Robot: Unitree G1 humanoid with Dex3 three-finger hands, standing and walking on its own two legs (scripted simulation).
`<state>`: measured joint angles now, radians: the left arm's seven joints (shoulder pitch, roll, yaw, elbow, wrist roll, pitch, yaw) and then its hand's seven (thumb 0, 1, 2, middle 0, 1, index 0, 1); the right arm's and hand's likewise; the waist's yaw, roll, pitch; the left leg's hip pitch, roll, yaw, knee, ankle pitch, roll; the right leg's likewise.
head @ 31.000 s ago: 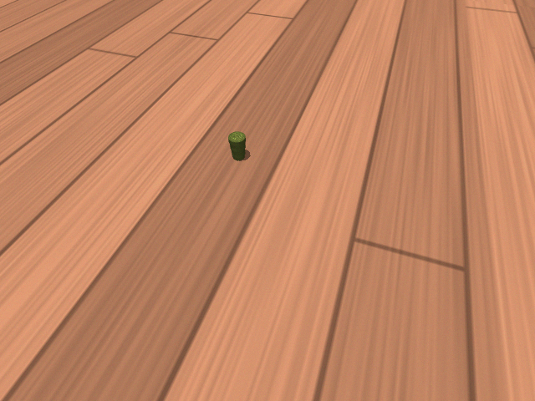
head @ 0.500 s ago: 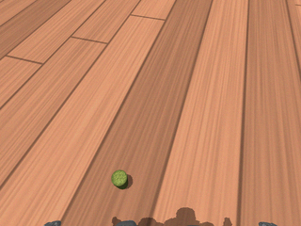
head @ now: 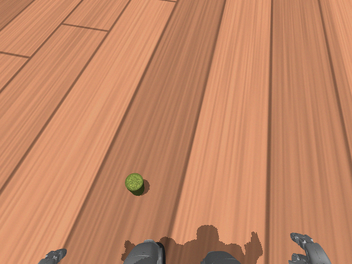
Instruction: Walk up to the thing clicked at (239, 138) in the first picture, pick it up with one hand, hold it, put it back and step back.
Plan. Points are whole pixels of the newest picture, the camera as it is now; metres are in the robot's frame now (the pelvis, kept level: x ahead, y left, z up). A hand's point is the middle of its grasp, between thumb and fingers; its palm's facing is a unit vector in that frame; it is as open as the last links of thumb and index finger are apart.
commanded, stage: step back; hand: left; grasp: from the side
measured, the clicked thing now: (136, 185) +0.49 +0.23 -0.69
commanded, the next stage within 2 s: none
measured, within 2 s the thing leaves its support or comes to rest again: neither
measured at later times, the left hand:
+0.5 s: hand out of the picture -0.02 +0.27 -0.14, palm faces +0.08 -0.92 -0.38, open 7.4 cm
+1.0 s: hand out of the picture -0.20 +0.24 -0.12, palm faces +0.05 -0.90 -0.44, open 7.4 cm
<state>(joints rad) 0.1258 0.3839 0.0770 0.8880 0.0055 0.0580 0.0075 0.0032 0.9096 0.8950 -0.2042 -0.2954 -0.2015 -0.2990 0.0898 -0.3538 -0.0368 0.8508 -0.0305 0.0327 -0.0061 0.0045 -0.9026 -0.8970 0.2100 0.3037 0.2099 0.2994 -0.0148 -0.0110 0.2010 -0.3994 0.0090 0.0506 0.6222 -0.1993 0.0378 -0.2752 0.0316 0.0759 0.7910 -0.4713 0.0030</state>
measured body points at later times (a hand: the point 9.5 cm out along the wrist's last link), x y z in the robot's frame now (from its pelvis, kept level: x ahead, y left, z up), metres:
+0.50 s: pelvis -0.13 +0.00 +0.00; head -0.07 +0.02 +0.45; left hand -0.02 +0.32 -0.12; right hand -0.02 -0.31 -0.11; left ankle -0.13 +0.11 -0.72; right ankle -0.10 -0.14 -0.67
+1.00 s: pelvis -0.29 -0.04 +0.00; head -0.23 -0.05 +0.45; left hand -0.20 +0.28 -0.10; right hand -0.18 -0.35 -0.13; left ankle -0.32 +0.09 -0.67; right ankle -0.23 -0.15 -0.72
